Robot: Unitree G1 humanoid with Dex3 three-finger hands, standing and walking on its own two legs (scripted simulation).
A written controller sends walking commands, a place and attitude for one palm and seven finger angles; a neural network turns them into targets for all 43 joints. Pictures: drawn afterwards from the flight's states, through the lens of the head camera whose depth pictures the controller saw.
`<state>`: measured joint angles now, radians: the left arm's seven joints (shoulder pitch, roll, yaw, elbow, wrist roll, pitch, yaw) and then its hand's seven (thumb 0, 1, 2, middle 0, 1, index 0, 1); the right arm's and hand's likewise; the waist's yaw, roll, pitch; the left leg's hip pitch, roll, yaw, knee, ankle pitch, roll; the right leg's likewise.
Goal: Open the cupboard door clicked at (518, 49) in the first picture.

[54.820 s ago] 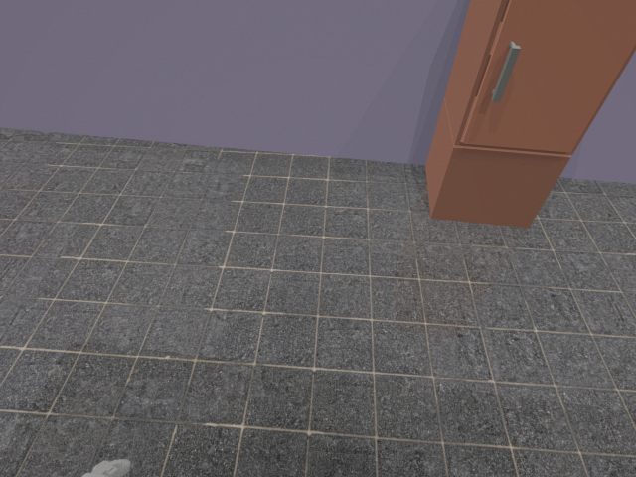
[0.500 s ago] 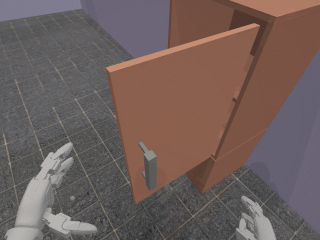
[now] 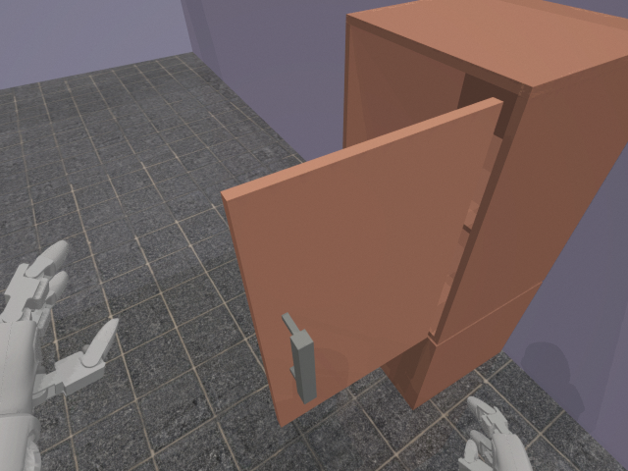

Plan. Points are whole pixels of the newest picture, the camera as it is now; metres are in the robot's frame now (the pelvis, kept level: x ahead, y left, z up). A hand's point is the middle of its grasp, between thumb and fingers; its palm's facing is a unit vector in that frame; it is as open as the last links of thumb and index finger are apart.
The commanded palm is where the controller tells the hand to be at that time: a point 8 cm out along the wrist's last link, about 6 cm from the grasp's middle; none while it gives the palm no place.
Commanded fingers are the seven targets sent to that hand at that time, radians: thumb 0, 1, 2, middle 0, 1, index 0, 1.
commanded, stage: draw the hand back to the body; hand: left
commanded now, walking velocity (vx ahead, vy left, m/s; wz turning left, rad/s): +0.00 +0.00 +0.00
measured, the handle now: (298, 359) +0.30 +0.07 -0.06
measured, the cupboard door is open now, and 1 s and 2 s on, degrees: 91 91 91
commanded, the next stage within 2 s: step back with the hand held close in 0.46 s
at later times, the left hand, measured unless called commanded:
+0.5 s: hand (82, 347) +0.18 +0.24 +0.17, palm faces +0.46 -0.79 -0.41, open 7.4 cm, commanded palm +0.13 +0.28 +0.18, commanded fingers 0.00 0.90 0.90 -0.20 -0.30 -0.20 -0.30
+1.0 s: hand (48, 373) +0.15 +0.26 +0.16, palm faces +0.36 -0.77 -0.52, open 7.4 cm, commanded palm +0.09 +0.30 +0.18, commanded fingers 0.00 0.90 0.90 -0.20 -0.30 -0.20 -0.30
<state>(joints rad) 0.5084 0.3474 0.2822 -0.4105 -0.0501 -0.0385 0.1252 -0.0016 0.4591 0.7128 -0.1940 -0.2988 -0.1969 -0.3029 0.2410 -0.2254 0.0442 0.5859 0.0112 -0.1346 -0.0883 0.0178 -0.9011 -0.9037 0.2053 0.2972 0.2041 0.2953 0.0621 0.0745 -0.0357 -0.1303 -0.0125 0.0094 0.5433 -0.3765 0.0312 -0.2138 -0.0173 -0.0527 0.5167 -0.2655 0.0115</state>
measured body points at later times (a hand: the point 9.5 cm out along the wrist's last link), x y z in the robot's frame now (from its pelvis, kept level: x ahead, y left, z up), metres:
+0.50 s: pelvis -0.01 -0.02 +0.01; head -0.03 -0.04 +0.46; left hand +0.15 +0.28 +0.19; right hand +0.17 -0.24 -0.08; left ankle -0.05 +0.09 -0.73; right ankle +0.01 -0.13 -0.73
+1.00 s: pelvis -0.05 +0.00 +0.01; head -0.04 +0.00 +0.45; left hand +0.12 +0.30 +0.19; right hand +0.12 -0.25 -0.07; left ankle -0.05 +0.09 -0.73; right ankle +0.01 -0.13 -0.73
